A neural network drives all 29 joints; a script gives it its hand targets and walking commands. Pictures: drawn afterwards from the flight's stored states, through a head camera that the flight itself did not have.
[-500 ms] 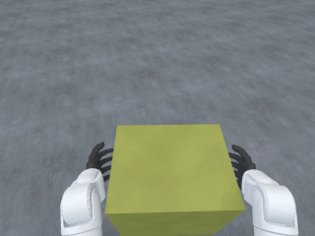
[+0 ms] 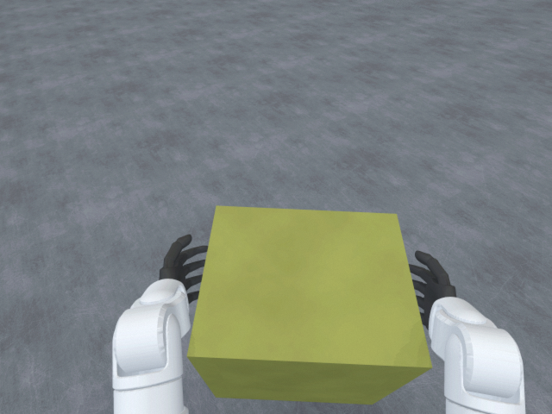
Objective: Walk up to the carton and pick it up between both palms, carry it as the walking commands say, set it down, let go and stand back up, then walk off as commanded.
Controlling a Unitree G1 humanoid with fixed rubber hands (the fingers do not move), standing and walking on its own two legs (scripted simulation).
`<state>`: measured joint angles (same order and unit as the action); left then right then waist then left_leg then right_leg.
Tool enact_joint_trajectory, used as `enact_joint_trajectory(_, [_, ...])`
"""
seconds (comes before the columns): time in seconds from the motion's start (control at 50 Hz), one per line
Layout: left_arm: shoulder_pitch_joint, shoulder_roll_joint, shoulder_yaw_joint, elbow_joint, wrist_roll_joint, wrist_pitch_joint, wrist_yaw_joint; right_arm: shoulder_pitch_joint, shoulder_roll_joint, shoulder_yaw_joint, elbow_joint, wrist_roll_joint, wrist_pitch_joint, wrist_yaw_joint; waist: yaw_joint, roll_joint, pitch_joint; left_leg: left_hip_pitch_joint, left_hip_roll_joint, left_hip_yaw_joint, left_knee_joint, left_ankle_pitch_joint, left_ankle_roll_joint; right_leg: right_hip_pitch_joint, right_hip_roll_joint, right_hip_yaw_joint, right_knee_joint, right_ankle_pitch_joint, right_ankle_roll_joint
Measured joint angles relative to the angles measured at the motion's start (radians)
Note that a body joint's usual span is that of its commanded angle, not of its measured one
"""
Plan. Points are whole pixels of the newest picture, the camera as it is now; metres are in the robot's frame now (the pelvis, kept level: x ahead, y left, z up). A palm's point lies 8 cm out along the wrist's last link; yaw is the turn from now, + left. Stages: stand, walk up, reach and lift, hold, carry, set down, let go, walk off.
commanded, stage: carry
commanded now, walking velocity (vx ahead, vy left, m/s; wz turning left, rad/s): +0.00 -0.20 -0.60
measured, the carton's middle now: (299, 312) +0.28 +0.01 +0.00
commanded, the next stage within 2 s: none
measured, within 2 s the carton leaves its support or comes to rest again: neither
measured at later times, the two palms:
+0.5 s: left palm (337, 306) +0.22 -0.03 +0.12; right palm out of the picture +0.11 -0.36 +0.13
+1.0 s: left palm out of the picture +0.10 -0.28 +0.09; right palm out of the picture -0.09 -0.57 +0.09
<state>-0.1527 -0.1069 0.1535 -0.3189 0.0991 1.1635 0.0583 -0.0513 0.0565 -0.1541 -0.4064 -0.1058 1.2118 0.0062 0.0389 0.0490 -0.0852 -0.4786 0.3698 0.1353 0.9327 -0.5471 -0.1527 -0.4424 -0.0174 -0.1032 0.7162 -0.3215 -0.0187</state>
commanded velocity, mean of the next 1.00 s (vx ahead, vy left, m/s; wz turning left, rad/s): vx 0.00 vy -0.20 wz -0.60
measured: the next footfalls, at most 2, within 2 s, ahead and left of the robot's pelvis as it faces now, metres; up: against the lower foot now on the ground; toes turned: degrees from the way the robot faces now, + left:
left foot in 0.32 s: +0.01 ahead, -0.02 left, +0.00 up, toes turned +1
right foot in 0.66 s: -0.09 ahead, -0.40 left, +0.00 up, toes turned -30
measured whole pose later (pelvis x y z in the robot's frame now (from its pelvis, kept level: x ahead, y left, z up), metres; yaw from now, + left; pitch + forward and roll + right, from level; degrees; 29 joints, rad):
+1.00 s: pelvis -0.20 -0.30 +0.01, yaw -33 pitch +1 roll +0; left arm -0.06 -0.13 0.17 -0.46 0.10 1.16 0.07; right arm -0.02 0.07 -0.14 -0.44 -0.07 1.18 0.00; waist 0.01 -0.04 -0.03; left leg -0.42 0.05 0.16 0.77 -0.47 -0.03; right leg -0.45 0.15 -0.03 0.50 -0.08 -0.12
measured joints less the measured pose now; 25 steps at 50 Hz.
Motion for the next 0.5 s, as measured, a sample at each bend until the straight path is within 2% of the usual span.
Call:
enact_joint_trajectory(0.04, [0.024,-0.026,-0.011,0.009,0.017,-0.018,0.012,-0.001,-0.038,0.000,0.024,0.025,0.001,0.006,-0.023,0.001,0.020,-0.067,-0.087,-0.043,0.155,-0.078,0.008,-0.027,0.007,0.010,0.026,-0.003,-0.019])
enact_joint_trajectory(0.08, [0.052,-0.022,-0.022,-0.014,0.022,-0.008,0.017,0.001,-0.046,0.010,0.030,0.040,0.009,0.005,-0.044,-0.014,0.041,-0.109,-0.158,-0.036,0.241,-0.057,0.021,-0.033,0.024,0.024,0.000,0.023,-0.038])
enact_joint_trajectory(0.12, [0.073,-0.020,-0.014,-0.056,0.015,0.002,0.019,0.009,-0.033,0.015,0.017,0.047,0.004,0.001,-0.056,-0.037,0.059,-0.122,-0.208,-0.016,0.245,0.001,0.039,-0.029,0.049,0.036,-0.038,0.058,-0.059])
enact_joint_trajectory(0.22, [0.105,-0.019,0.004,-0.128,-0.004,-0.003,0.011,0.030,0.000,0.023,-0.035,0.046,-0.012,-0.006,-0.056,-0.071,0.052,-0.066,-0.296,0.004,0.078,0.083,0.090,-0.002,0.129,0.049,-0.149,0.140,-0.107])
enact_joint_trajectory(0.28, [0.103,-0.018,0.009,-0.126,0.001,-0.004,0.007,0.032,0.011,0.020,-0.023,0.042,-0.025,-0.006,-0.043,-0.091,0.015,0.038,-0.331,0.018,-0.119,0.085,0.126,0.021,0.173,0.063,-0.228,0.193,-0.121])
enact_joint_trajectory(0.3, [0.104,-0.016,0.007,-0.123,0.004,-0.003,0.006,0.036,0.011,0.024,-0.016,0.040,-0.029,-0.004,-0.038,-0.099,-0.001,0.095,-0.334,0.034,-0.224,0.096,0.137,0.028,0.190,0.070,-0.252,0.209,-0.109])
enact_joint_trajectory(0.32, [0.106,-0.010,0.006,-0.122,0.005,-0.001,0.005,0.037,0.014,0.027,-0.009,0.036,-0.034,-0.004,-0.035,-0.107,-0.016,0.149,-0.327,0.053,-0.329,0.147,0.153,0.029,0.206,0.075,-0.261,0.215,-0.064])
enact_joint_trajectory(0.34, [0.106,0.004,0.008,-0.121,0.000,0.000,0.004,0.035,0.028,0.028,0.000,0.031,-0.041,-0.004,-0.031,-0.127,-0.018,0.170,-0.319,0.071,-0.369,0.218,0.173,0.015,0.209,0.078,-0.215,0.168,-0.001])
enact_joint_trajectory(0.36, [0.111,0.014,0.011,-0.118,-0.007,-0.003,0.003,0.029,0.040,0.025,0.008,0.026,-0.041,-0.005,-0.027,-0.116,-0.018,0.175,-0.289,0.081,-0.364,0.242,0.181,-0.025,0.214,0.057,-0.084,0.068,0.033])
enact_joint_trajectory(0.38, [0.113,0.022,0.011,-0.111,-0.012,-0.005,0.002,0.027,0.050,0.021,0.014,0.021,-0.040,-0.006,-0.026,-0.099,-0.019,0.183,-0.261,0.090,-0.361,0.248,0.180,-0.068,0.203,0.039,0.066,0.012,0.041])
enact_joint_trajectory(0.42, [0.093,0.030,0.006,-0.087,-0.012,0.005,0.000,0.031,0.059,0.012,0.014,0.013,-0.032,-0.008,-0.019,-0.071,-0.020,0.201,-0.214,0.097,-0.369,0.251,0.161,-0.126,0.150,0.036,0.286,-0.005,0.037])
enact_joint_trajectory(0.46, [0.063,0.034,0.008,-0.074,-0.014,0.022,-0.003,0.032,0.054,0.014,0.002,0.010,-0.020,-0.012,-0.009,-0.054,-0.019,0.212,-0.166,0.105,-0.369,0.254,0.134,-0.142,0.081,0.053,0.349,0.023,0.038])
enact_joint_trajectory(0.5, [0.041,0.042,0.009,-0.068,-0.018,0.026,-0.007,0.023,0.050,0.021,-0.012,0.004,-0.012,-0.018,-0.003,-0.037,-0.013,0.212,-0.112,0.111,-0.353,0.254,0.107,-0.125,0.022,0.058,0.294,0.018,0.046])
